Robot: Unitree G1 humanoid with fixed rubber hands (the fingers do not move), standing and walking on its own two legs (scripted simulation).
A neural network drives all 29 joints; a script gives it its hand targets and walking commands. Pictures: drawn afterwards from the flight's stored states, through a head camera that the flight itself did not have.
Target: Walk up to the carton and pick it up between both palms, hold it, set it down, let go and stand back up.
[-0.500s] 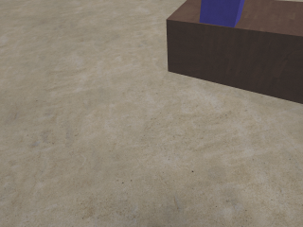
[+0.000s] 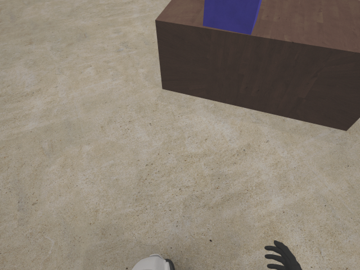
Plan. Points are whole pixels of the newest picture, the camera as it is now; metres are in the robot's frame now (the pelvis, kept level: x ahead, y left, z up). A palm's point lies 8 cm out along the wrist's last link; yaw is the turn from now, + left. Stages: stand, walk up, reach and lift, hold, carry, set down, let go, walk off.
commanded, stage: walk up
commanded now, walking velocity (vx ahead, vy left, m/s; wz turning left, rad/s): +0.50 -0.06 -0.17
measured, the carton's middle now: (233, 0) +1.40 -0.22 -0.07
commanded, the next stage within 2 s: none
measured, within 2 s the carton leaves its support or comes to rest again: neither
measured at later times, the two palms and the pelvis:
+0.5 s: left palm (151, 165) +0.40 +0.13 -0.11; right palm out of the picture +0.12 -0.28 -0.12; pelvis +0.26 -0.08 +0.01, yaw -2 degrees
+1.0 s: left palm (141, 174) +0.38 +0.15 -0.12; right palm (268, 102) +0.67 -0.27 -0.11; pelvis +0.52 -0.05 +0.00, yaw -2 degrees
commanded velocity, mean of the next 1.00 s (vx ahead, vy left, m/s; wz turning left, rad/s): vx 0.50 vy -0.02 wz -0.08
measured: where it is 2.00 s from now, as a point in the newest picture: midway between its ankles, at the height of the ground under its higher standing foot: (207, 146)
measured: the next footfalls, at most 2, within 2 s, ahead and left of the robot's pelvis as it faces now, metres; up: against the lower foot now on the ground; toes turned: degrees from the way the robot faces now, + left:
right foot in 0.46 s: +0.37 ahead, -0.19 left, +0.00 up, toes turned -10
left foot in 0.98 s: +0.67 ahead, +0.06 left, +0.00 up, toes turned +8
